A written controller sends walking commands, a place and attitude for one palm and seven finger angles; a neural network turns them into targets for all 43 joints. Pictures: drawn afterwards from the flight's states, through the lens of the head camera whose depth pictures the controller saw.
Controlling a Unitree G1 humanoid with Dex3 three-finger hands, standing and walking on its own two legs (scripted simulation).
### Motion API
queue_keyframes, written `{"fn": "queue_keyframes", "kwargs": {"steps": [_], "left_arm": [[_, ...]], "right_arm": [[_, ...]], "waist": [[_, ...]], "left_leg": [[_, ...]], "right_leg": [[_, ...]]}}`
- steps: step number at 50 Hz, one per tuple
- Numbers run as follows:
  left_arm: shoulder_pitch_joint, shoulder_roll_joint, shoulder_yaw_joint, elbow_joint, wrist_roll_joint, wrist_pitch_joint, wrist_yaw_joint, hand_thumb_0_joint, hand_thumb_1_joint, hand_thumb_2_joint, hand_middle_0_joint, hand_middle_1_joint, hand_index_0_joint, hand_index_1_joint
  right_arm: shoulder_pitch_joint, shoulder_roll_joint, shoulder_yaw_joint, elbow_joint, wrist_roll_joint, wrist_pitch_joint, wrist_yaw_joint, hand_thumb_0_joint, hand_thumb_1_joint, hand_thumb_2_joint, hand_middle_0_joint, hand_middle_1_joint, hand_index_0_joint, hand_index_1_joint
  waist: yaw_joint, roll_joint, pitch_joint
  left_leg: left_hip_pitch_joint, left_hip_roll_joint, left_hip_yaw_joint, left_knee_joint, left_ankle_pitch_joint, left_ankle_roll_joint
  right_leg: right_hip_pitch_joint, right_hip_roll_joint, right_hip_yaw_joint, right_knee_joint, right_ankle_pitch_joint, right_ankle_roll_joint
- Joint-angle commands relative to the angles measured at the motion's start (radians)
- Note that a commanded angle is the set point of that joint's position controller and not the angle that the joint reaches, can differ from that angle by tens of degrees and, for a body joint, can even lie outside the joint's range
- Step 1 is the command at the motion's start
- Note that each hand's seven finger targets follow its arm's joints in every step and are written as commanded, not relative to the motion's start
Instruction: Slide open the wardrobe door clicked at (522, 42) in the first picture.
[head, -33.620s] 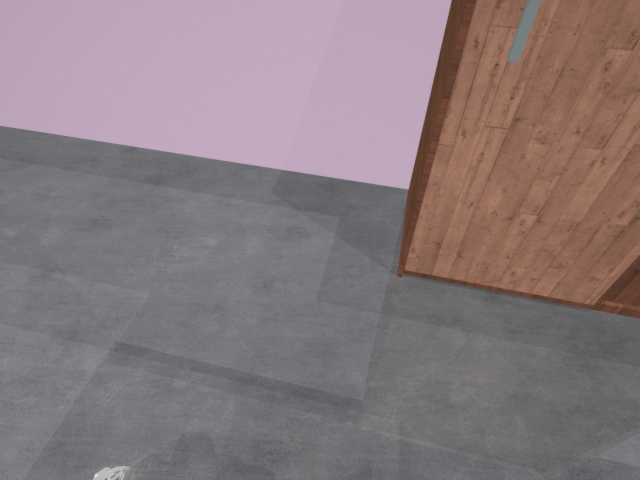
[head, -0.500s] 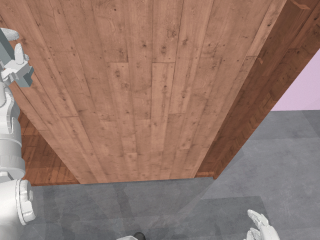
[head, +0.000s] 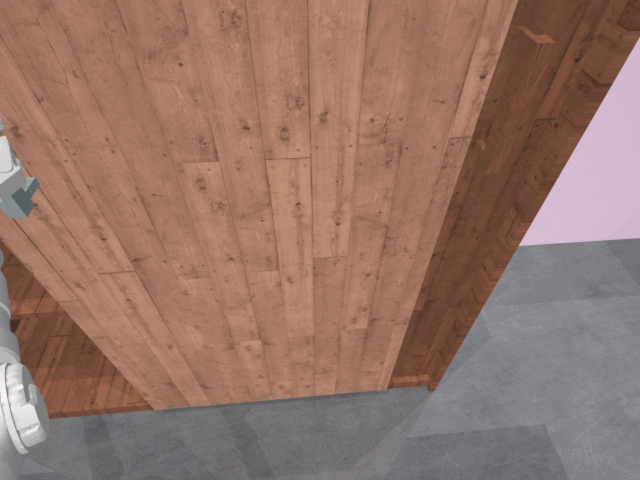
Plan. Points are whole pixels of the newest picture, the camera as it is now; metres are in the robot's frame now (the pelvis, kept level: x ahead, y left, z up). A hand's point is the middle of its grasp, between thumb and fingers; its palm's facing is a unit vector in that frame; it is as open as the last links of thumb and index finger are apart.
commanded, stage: stop walking and hold the door there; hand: left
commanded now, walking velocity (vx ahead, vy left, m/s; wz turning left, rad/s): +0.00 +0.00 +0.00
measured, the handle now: out of the picture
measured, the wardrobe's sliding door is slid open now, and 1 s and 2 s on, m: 0.53 0.53 0.53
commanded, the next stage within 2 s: loosen the grip on the handle in 0.14 s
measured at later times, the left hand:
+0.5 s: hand out of the picture +0.39 +0.37 +0.21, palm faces +0.53 -0.81 -0.23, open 8.9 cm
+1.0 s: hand out of the picture +0.39 +0.37 +0.21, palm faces +0.54 -0.82 -0.19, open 14.5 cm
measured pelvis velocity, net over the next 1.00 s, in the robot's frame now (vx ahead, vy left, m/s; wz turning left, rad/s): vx -0.05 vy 0.03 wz -0.03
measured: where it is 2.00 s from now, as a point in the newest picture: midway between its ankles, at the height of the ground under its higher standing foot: outside the picture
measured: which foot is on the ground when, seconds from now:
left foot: down 0.00-1.00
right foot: down 0.00-1.00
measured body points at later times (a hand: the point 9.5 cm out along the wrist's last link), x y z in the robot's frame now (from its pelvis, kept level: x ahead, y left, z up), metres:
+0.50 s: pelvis -0.05 +0.01 +0.00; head -0.01 +0.02 +0.45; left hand +0.35 +0.41 +0.22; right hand +0.05 -0.26 -0.10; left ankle +0.07 +0.10 -0.73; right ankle -0.08 -0.09 -0.73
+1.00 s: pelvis -0.05 +0.03 +0.00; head -0.03 +0.04 +0.44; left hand +0.36 +0.41 +0.22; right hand +0.01 -0.24 -0.11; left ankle +0.07 +0.10 -0.73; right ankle -0.08 -0.09 -0.73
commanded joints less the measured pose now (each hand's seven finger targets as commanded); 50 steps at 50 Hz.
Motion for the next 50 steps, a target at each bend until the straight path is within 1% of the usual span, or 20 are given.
{"fn": "queue_keyframes", "kwargs": {"steps": [1, 5, 11, 12, 13, 14, 15, 17, 18, 21, 24, 28, 31, 32, 33, 35, 44, 45, 46, 50], "left_arm": [[-0.269, 0.342, 0.051, -0.158, 0.015, -0.026, 0.017, 0.000, 0.900, 0.900, -0.450, -1.400, -0.450, -1.400], [-0.237, 0.355, 0.069, -0.170, 0.016, -0.031, 0.016, 0.000, 0.900, 0.900, -0.450, -1.400, -0.450, -1.400], [-0.258, 0.299, 0.019, -0.200, 0.014, -0.036, 0.016, 0.000, 0.900, 0.900, -0.450, -1.400, -0.450, -1.400], [-1.019, 0.856, 0.435, -0.278, 0.129, -0.108, 0.004, 0.000, 0.900, 0.900, -0.450, -1.400, -0.450, -1.400], [-0.895, 0.426, 0.113, -0.085, 0.165, 0.008, -0.065, 0.000, 0.779, 0.842, -0.450, -1.400, -0.450, -1.400], [-0.775, 0.369, 0.108, -0.187, 0.091, 0.034, -0.079, 0.000, 0.658, 0.783, -0.450, -1.400, -0.450, -1.400], [-0.600, 0.295, 0.111, -0.048, 0.160, 0.054, -0.097, 0.000, 0.538, 0.725, -0.450, -1.400, -0.450, -1.400], [-0.580, 0.370, 0.101, -0.242, 0.177, 0.031, -0.079, 0.000, 0.296, 0.608, -0.450, -1.400, -0.450, -1.400], [-0.638, 0.302, 0.008, -0.225, 0.207, 0.034, -0.060, 0.000, 0.175, 0.550, -0.450, -1.400, -0.450, -1.400], [-0.668, 0.246, -0.024, -0.146, 0.164, 0.008, -0.026, 0.000, -0.188, 0.375, -0.450, -1.400, -0.450, -1.400], [-0.783, 0.218, -0.062, -0.137, 0.097, -0.043, -0.025, 0.000, -0.550, 0.200, -0.423, -1.367, -0.423, -1.367], [-0.845, 0.240, -0.113, -0.113, 0.146, -0.037, -0.002, 0.000, -0.550, 0.200, -0.370, -1.300, -0.370, -1.300], [-0.803, 0.270, -0.069, -0.164, 0.145, -0.053, 0.037, 0.000, -0.550, 0.200, -0.330, -1.250, -0.330, -1.250], [-0.721, 0.468, 0.089, -0.131, 0.158, -0.048, 0.044, 0.000, -0.550, 0.200, -0.317, -1.233, -0.317, -1.233], [-0.777, 0.397, -0.005, -0.175, 0.161, -0.049, 0.038, 0.000, -0.550, 0.200, -0.303, -1.217, -0.303, -1.217], [-0.756, 0.311, -0.052, -0.188, 0.142, -0.054, 0.030, 0.000, -0.550, 0.200, -0.277, -1.183, -0.277, -1.183], [-0.584, 0.292, -0.006, -0.258, 0.082, 0.000, 0.035, 0.000, -0.550, 0.200, -0.250, -1.150, -0.250, -1.150], [-0.597, 0.303, 0.003, -0.279, 0.084, 0.006, 0.041, 0.000, -0.550, 0.200, -0.250, -1.150, -0.250, -1.150], [-0.619, 0.422, 0.093, -0.282, 0.100, 0.010, 0.052, 0.000, -0.550, 0.200, -0.250, -1.150, -0.250, -1.150], [-0.578, 0.430, 0.102, -0.279, 0.115, 0.032, 0.051, 0.000, -0.550, 0.200, -0.250, -1.150, -0.250, -1.150]], "right_arm": [[-0.027, -0.154, -0.057, -0.119, -0.004, -0.041, -0.015, 0.000, -0.900, -0.900, 0.200, 0.300, 0.200, 0.300], [-0.031, -0.157, -0.060, -0.125, -0.006, -0.037, -0.013, 0.000, -0.900, -0.900, 0.200, 0.300, 0.200, 0.300], [-0.043, -0.147, -0.057, -0.148, -0.011, -0.048, -0.010, 0.000, -0.900, -0.900, 0.200, 0.300, 0.200, 0.300], [0.013, -0.171, -0.132, -0.168, -0.052, -0.111, 0.041, 0.000, -0.900, -0.900, 0.200, 0.300, 0.200, 0.300], [-0.025, -0.153, -0.098, -0.146, -0.117, -0.157, 0.038, 0.000, -0.900, -0.900, 0.200, 0.300, 0.200, 0.300], [0.039, -0.157, -0.125, -0.131, -0.057, -0.162, 0.039, 0.000, -0.900, -0.900, 0.200, 0.300, 0.200, 0.300], [0.067, -0.127, -0.117, -0.102, -0.060, -0.149, 0.046, 0.000, -0.900, -0.900, 0.200, 0.300, 0.200, 0.300], [0.022, -0.143, -0.110, -0.152, -0.078, -0.136, 0.059, 0.000, -0.900, -0.900, 0.200, 0.300, 0.200, 0.300], [0.014, -0.132, -0.099, -0.149, -0.075, -0.128, 0.058, 0.000, -0.900, -0.900, 0.200, 0.300, 0.200, 0.300], [0.036, -0.136, -0.089, -0.128, -0.067, -0.113, 0.044, 0.000, -0.900, -0.900, 0.200, 0.300, 0.200, 0.300], [0.021, -0.139, -0.079, -0.102, -0.055, -0.124, 0.016, 0.000, -0.900, -0.900, 0.200, 0.300, 0.200, 0.300], [0.046, -0.135, -0.071, -0.074, -0.059, -0.145, 0.021, 0.000, -0.900, -0.900, 0.200, 0.300, 0.200, 0.300], [0.058, -0.130, -0.071, -0.077, -0.063, -0.152, 0.020, 0.000, -0.900, -0.900, 0.200, 0.300, 0.200, 0.300], [0.061, -0.147, -0.074, -0.066, -0.064, -0.145, 0.014, 0.000, -0.900, -0.900, 0.200, 0.300, 0.200, 0.300], [0.039, -0.132, -0.057, -0.090, -0.062, -0.142, 0.011, 0.000, -0.900, -0.900, 0.200, 0.300, 0.200, 0.300], [0.039, -0.120, -0.055, -0.091, -0.058, -0.152, 0.007, 0.000, -0.900, -0.900, 0.200, 0.300, 0.200, 0.300], [0.028, -0.121, -0.050, -0.106, -0.046, -0.160, -0.018, 0.000, -0.900, -0.900, 0.200, 0.300, 0.200, 0.300], [0.023, -0.121, -0.047, -0.106, -0.047, -0.164, -0.015, 0.000, -0.900, -0.900, 0.200, 0.300, 0.200, 0.300], [0.031, -0.133, -0.050, -0.098, -0.051, -0.163, -0.018, 0.000, -0.900, -0.900, 0.200, 0.300, 0.200, 0.300], [0.029, -0.122, -0.042, -0.118, -0.057, -0.156, -0.025, 0.000, -0.900, -0.900, 0.200, 0.300, 0.200, 0.300]], "waist": [[0.039, -0.045, -0.205], [0.039, 0.001, -0.223], [0.034, 0.032, -0.196], [0.056, 0.001, -0.081], [-0.038, -0.026, -0.380], [0.015, 0.070, -0.478], [0.012, 0.051, -0.403], [0.045, 0.191, -0.438], [0.010, 0.205, -0.369], [-0.036, 0.011, -0.274], [-0.052, 0.019, -0.280], [-0.057, 0.139, -0.311], [-0.029, 0.148, -0.385], [0.017, 0.136, -0.398], [-0.020, 0.157, -0.364], [-0.020, 0.132, -0.319], [0.003, 0.081, -0.223], [0.003, 0.098, -0.228], [0.014, 0.111, -0.253], [0.015, 0.097, -0.266]], "left_leg": [[0.242, 0.073, -0.121, -0.011, 0.401, 0.018], [0.304, 0.101, -0.146, -0.009, 0.456, 0.035], [0.283, 0.114, -0.179, -0.050, 0.259, 0.027], [0.235, 0.029, -0.074, -0.048, 0.245, 0.032], [0.288, -0.061, -0.108, -0.079, 0.508, 0.031], [0.378, -0.034, -0.111, -0.033, 0.644, -0.002], [0.406, -0.037, -0.131, -0.040, 0.660, 0.006], [0.478, -0.035, -0.148, -0.054, 0.510, 0.015], [0.447, -0.039, -0.154, -0.065, 0.354, 0.018], [0.322, -0.034, -0.182, -0.107, 0.024, 0.028], [0.306, -0.042, -0.211, -0.131, -0.148, 0.021], [0.301, -0.051, -0.233, -0.117, -0.222, 0.009], [0.319, -0.048, -0.252, -0.113, -0.204, 0.009], [0.289, -0.043, -0.247, -0.111, -0.200, 0.009], [0.268, -0.050, -0.238, -0.110, -0.196, 0.014], [0.264, -0.045, -0.251, -0.116, -0.216, 0.016], [0.235, -0.042, -0.272, -0.136, -0.234, 0.021], [0.239, -0.044, -0.275, -0.139, -0.239, 0.019], [0.239, -0.043, -0.277, -0.139, -0.233, 0.017], [0.235, -0.045, -0.271, -0.130, -0.188, 0.020]], "right_leg": [[-0.056, -0.162, 0.095, -0.036, 0.728, 0.075], [-0.111, -0.133, 0.090, -0.048, 0.605, 0.077], [-0.155, -0.121, 0.099, -0.100, 0.329, 0.057], [-0.269, -0.118, 0.130, -0.128, 0.463, 0.055], [-0.207, -0.025, 0.011, 0.008, 0.706, -0.019], [-0.187, -0.022, -0.008, -0.002, 0.614, -0.011], [-0.309, 0.000, -0.003, -0.023, 0.512, 0.005], [-0.326, -0.011, 0.018, -0.053, 0.364, -0.002], [-0.384, -0.011, 0.013, -0.060, 0.281, -0.006], [-0.418, -0.011, 0.018, -0.091, 0.140, 0.006], [-0.436, -0.019, 0.035, -0.095, 0.044, 0.010], [-0.495, -0.012, 0.033, -0.059, -0.008, 0.005], [-0.451, -0.011, 0.030, -0.048, 0.004, -0.003], [-0.405, -0.014, 0.037, -0.052, -0.011, -0.006], [-0.410, -0.014, 0.038, -0.050, -0.002, -0.002], [-0.418, -0.010, 0.034, -0.058, -0.004, -0.002], [-0.403, -0.012, 0.036, -0.063, 0.020, 0.001], [-0.412, -0.006, 0.033, -0.056, 0.012, 0.003], [-0.399, -0.007, 0.034, -0.052, 0.015, 0.000], [-0.378, -0.010, 0.034, -0.053, 0.039, 0.002]]}}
